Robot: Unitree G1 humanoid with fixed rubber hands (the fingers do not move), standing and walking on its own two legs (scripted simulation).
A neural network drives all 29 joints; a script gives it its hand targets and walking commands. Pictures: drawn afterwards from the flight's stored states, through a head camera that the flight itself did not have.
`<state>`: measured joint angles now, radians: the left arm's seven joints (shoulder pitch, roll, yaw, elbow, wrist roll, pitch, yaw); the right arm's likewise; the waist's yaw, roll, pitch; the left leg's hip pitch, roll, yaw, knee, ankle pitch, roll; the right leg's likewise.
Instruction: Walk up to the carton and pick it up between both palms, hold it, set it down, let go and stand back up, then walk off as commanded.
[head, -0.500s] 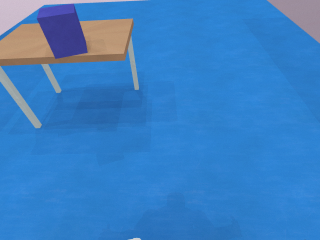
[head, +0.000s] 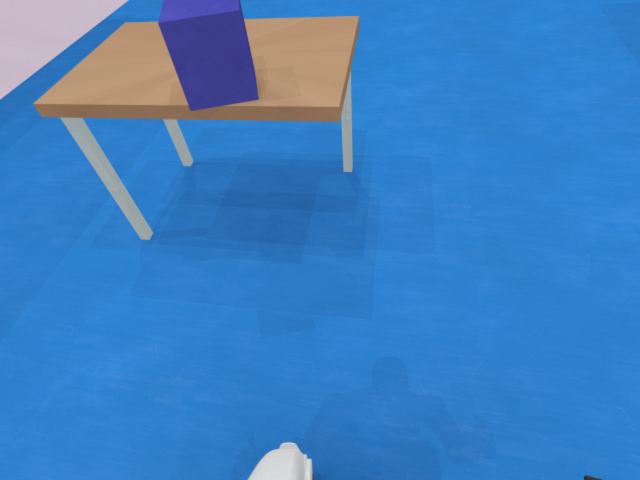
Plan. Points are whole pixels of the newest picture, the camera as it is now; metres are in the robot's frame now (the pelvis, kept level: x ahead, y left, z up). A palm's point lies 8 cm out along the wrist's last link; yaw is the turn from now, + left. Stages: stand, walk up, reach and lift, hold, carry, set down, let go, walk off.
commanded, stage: walk up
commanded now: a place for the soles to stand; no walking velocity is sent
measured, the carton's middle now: (213, 49) +1.12 +0.34 +0.03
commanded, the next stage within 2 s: none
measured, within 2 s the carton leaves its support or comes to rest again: neither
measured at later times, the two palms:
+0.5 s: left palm (9, 465) +0.16 +0.45 -0.08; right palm (511, 426) +0.22 -0.23 -0.13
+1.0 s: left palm (25, 313) +0.40 +0.57 -0.09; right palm (405, 345) +0.35 -0.10 -0.13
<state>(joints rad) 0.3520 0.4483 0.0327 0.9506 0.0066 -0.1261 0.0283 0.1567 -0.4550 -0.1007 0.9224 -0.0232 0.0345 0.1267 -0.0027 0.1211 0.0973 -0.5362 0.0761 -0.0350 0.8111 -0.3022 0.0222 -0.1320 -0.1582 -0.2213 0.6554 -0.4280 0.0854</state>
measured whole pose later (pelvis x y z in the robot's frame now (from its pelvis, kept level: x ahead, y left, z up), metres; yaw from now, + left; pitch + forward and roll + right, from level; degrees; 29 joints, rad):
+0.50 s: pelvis +0.15 +0.09 -0.01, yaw +0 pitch -3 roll -3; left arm 0.40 0.46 0.06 0.91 0.02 -0.11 0.05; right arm 0.22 -0.44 -0.08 0.90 -0.05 0.07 0.10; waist 0.00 0.13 0.05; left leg -0.52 0.00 -0.02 1.18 -0.47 0.01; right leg -0.40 -0.05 -0.20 0.81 -0.36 -0.04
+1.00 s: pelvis +0.31 +0.23 -0.02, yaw -2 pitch -2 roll +0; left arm 0.26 0.46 0.04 0.92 0.00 -0.12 0.01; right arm 0.25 -0.43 -0.06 0.88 -0.02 0.00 0.06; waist -0.06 0.03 0.08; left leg -0.36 0.08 0.12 0.91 -0.50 0.01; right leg -0.50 -0.06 -0.12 0.88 -0.40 -0.05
